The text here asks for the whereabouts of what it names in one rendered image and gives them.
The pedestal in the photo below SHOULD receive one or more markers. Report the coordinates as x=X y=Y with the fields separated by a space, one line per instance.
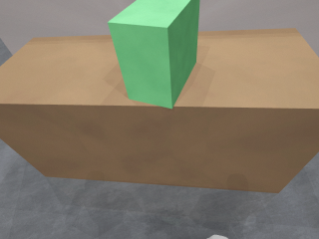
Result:
x=246 y=119

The carton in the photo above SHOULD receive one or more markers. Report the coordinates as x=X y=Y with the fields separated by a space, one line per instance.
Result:
x=156 y=46

